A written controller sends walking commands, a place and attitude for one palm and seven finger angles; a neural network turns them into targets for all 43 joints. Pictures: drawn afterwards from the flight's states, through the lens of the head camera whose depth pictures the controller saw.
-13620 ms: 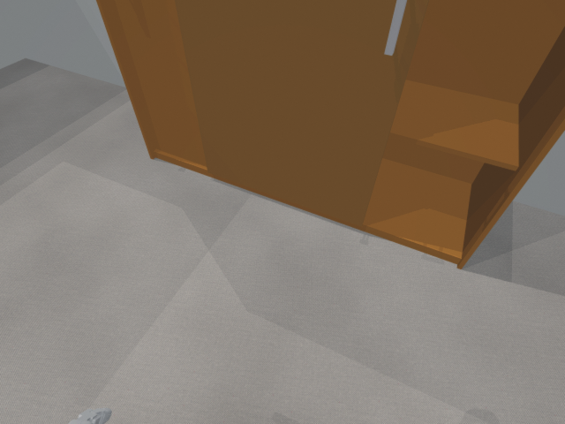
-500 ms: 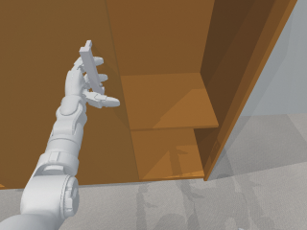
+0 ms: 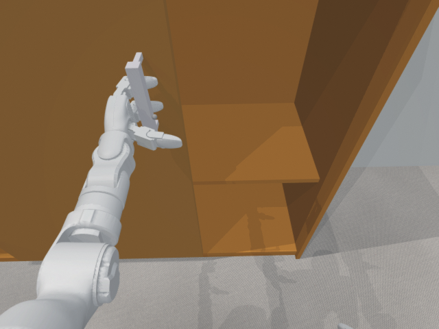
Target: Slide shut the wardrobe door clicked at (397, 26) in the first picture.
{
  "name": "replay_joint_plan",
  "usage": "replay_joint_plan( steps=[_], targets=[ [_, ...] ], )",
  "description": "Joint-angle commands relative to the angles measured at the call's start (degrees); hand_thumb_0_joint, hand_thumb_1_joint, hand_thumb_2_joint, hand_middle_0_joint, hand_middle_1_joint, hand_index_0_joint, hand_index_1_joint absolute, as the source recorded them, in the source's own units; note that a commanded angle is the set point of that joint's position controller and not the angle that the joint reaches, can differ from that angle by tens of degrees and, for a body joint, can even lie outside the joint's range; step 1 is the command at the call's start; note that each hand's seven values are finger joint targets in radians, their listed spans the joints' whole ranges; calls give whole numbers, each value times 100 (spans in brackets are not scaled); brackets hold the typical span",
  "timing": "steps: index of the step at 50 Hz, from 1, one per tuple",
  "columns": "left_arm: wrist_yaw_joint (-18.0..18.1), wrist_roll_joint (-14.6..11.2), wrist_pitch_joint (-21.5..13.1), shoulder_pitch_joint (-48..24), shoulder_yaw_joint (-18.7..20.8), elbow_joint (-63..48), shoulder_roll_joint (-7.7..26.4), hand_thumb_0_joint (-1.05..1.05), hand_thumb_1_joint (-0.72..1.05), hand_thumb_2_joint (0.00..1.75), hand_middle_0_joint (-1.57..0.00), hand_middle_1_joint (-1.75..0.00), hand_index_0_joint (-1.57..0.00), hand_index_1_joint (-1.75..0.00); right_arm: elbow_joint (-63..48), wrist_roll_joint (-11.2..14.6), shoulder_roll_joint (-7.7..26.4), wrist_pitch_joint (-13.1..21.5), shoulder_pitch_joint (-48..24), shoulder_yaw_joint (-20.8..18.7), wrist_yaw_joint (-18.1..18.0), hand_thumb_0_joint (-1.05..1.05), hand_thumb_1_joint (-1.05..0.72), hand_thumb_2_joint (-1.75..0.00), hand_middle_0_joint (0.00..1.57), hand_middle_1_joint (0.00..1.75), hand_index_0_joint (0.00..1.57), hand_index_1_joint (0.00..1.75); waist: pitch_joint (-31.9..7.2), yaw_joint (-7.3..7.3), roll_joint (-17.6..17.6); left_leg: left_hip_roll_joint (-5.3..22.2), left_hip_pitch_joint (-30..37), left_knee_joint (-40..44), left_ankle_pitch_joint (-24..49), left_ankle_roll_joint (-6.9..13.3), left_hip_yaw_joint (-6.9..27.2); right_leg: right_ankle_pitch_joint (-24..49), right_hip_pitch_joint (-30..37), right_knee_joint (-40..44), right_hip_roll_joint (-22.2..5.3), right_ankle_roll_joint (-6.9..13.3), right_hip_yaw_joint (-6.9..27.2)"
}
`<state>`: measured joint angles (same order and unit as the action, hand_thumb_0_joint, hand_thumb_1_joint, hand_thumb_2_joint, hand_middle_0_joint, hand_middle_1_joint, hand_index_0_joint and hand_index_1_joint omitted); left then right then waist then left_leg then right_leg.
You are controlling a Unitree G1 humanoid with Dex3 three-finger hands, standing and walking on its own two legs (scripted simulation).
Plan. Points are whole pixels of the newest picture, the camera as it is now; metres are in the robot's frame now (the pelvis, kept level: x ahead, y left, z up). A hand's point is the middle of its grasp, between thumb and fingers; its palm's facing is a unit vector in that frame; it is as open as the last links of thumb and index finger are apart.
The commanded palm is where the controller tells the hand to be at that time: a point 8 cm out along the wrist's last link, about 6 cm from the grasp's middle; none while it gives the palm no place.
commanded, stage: slide the fingers in behind the handle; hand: left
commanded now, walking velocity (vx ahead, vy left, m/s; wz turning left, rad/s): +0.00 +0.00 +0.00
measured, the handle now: (146, 101) +0.51 +0.16 +0.16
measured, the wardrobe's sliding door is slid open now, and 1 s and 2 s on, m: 0.43 0.43 0.43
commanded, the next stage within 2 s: grip the handle and tug to test in 0.20 s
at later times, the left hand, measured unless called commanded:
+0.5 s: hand (155, 116) +0.45 +0.13 +0.17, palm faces +0.08 -1.00 -0.01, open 13.3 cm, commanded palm +0.43 +0.16 +0.16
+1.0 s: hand (155, 114) +0.46 +0.13 +0.17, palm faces +0.07 -1.00 +0.00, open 5.6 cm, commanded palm +0.43 +0.17 +0.16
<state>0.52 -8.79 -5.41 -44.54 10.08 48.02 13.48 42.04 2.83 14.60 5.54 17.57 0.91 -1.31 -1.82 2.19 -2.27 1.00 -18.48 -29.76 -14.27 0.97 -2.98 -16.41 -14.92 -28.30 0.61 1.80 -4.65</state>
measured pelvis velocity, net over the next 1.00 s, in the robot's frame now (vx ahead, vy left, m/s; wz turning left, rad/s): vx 0.00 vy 0.00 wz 0.00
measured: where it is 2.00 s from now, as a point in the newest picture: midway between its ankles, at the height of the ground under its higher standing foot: outside the picture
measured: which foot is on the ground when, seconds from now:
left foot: down 0.00-1.00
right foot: down 0.00-1.00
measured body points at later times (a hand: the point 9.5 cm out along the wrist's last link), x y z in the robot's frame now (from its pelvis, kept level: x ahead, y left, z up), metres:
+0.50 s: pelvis +0.00 +0.01 +0.00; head +0.02 -0.01 +0.45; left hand +0.44 +0.18 +0.17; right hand +0.08 -0.25 -0.12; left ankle +0.01 +0.11 -0.74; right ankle -0.02 -0.10 -0.74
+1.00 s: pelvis +0.00 +0.00 +0.00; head +0.02 -0.01 +0.45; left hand +0.45 +0.18 +0.17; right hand +0.09 -0.25 -0.12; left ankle +0.01 +0.11 -0.74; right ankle -0.02 -0.10 -0.74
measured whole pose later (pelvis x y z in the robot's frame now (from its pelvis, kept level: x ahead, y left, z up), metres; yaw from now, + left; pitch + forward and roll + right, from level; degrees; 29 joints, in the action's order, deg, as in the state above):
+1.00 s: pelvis +0.00 +0.00 +0.00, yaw +0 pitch +4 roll +0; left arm 0.7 -8.7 -6.0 -46.1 10.0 49.2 13.7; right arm 42.0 2.7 14.7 6.2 18.2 0.8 -0.9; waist -1.8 2.3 -2.2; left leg 0.9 -19.6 -30.3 -14.5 0.9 -2.7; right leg -16.7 -16.0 -28.9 0.6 1.8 -4.8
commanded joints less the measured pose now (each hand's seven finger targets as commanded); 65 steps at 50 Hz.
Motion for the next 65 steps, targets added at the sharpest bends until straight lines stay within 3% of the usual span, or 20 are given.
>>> replay_joint_plan(
  steps=[1,3,4,9,15,18,21,26,30,35,37,45,47,49,51,56,59,62,64,65],
  targets=[
    [-123,51,-430,-3202,-145,-1214,592,0,-50,30,-30,-120,-30,-120,-601,46,736,257,33,-262,-71,0,-90,-90,20,30,20,30,-1640,317,223,-63,1355,153,1224,152,345,1642,-266,355,51,-67,329],
    [-112,53,-449,-3309,-279,-1200,411,0,-50,30,-30,-120,-30,-120,-584,41,717,292,56,-264,-58,0,-90,-90,20,30,20,30,-1654,351,99,-40,1492,144,1268,132,402,1550,-421,338,60,-51,303],
    [-83,41,-468,-3275,-86,-1198,607,0,-50,30,-30,-120,-30,-120,-571,13,747,293,109,-274,-60,0,-90,-90,20,30,20,30,-1720,289,264,-43,1422,143,1299,132,418,1548,-290,334,53,-40,286],
    [-82,56,-514,-3161,-81,-1251,613,0,-50,30,-30,-120,-30,-120,-591,17,738,320,95,-280,-43,0,-90,-90,20,30,20,30,-1779,270,180,-28,1462,141,1369,118,405,1591,-265,312,61,-41,288],
    [-43,70,-506,-3030,-278,-1458,340,0,-50,30,-30,-120,-30,-120,-617,27,730,365,81,-293,2,0,-90,-90,20,30,20,30,-1860,247,-23,1,1667,148,1538,82,463,1593,-395,270,87,-24,255],
    [-22,52,-488,-3202,-339,-1516,287,0,-36,36,-32,-122,-32,-122,-592,23,735,383,94,-313,4,0,-90,-90,20,30,20,30,-1846,311,202,18,1685,150,1507,92,464,1583,-421,295,95,-48,252],
    [27,79,-468,-3091,-198,-1517,447,0,-22,42,-33,-124,-33,-124,-570,17,759,364,101,-320,4,0,-90,-90,20,30,20,30,-1861,257,181,16,1650,153,1563,90,455,1641,-352,290,90,-40,257],
    [25,103,-412,-3246,-407,-1430,232,0,1,52,-35,-127,-35,-127,-553,27,733,345,82,-304,0,0,-90,-90,20,30,20,30,-1678,332,45,5,1616,151,1426,93,455,1521,-501,319,80,-44,259],
    [8,81,-408,-3155,-340,-1308,265,0,20,60,-38,-130,-38,-130,-537,16,738,348,111,-305,-9,0,-90,-90,20,30,20,30,-1730,322,300,-8,1576,136,1429,110,456,1580,-421,317,87,-51,256],
    [-35,79,-415,-3093,-136,-1242,538,0,43,70,-40,-133,-40,-133,-554,18,747,324,129,-289,-21,0,-90,-90,20,30,20,30,-1804,268,269,-47,1460,115,1473,123,416,1719,-253,297,74,-47,286],
    [-90,67,-425,-3347,-351,-1295,322,0,53,74,-41,-135,-41,-135,-567,32,715,330,102,-274,-26,0,-90,-90,20,30,20,30,-1690,352,185,-60,1445,115,1355,126,404,1649,-363,317,72,-57,283],
    [-98,70,-467,-3270,-174,-1212,524,0,90,90,-45,-140,-45,-140,-597,22,736,324,142,-283,-27,0,-90,-90,20,30,20,30,-1811,312,197,-77,1401,87,1374,137,396,1710,-275,291,70,-59,305],
    [-130,65,-470,-3193,-261,-1329,441,0,90,90,-45,-140,-45,-140,-633,28,722,317,122,-282,-14,0,-90,-90,20,30,20,30,-1930,312,147,-79,1494,73,1491,137,375,1824,-243,278,74,-64,301],
    [-116,47,-414,-3088,-41,-1024,693,0,90,90,-45,-140,-45,-140,-581,19,761,280,159,-276,-38,0,-90,-90,20,30,20,30,-1653,304,443,-81,1197,95,1281,162,351,1723,-176,349,70,-77,319],
    [-142,52,-438,-3250,-16,-1146,733,0,90,90,-45,-140,-45,-140,-616,28,747,287,137,-269,-37,0,-90,-90,20,30,20,30,-1697,299,219,-102,1204,110,1184,164,328,1684,-195,341,66,-77,344],
    [-163,54,-433,-3152,-5,-1257,753,0,90,90,-45,-140,-45,-140,-638,37,739,271,156,-292,-39,0,-90,-90,20,30,20,30,-1826,284,200,-91,1320,87,1355,167,331,1793,-168,325,75,-77,339],
    [-171,56,-392,-3158,-53,-1069,719,0,90,90,-45,-140,-45,-140,-618,27,745,249,171,-264,-50,0,-90,-90,20,30,20,30,-1593,312,356,-100,1128,123,1220,169,338,1693,-146,365,61,-74,324],
    [-162,64,-391,-3239,-113,-1088,636,0,90,90,-45,-140,-45,-140,-630,38,726,263,162,-266,-49,0,-90,-90,20,30,20,30,-1635,338,141,-100,1224,106,1182,170,321,1637,-286,362,68,-83,344],
    [-119,87,-397,-3285,84,-876,908,0,90,90,-45,-140,-45,-140,-554,19,773,239,228,-269,-69,0,-90,-90,20,30,20,30,-1524,348,437,-94,1061,131,1040,181,356,1482,-244,403,59,-85,337],
    [-138,82,-413,-3309,-48,-956,728,0,90,90,-45,-140,-45,-140,-610,37,743,258,192,-268,-58,0,-90,-90,20,30,20,30,-1587,356,288,-103,1105,132,1002,183,316,1477,-290,391,63,-99,362]
  ],
)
